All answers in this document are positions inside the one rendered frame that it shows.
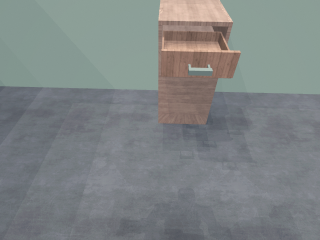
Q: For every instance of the drawer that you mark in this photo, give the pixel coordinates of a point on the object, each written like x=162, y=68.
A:
x=199, y=49

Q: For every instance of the handle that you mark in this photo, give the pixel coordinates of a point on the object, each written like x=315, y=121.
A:
x=195, y=71

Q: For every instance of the cabinet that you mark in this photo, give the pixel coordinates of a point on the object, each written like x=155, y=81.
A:
x=187, y=100

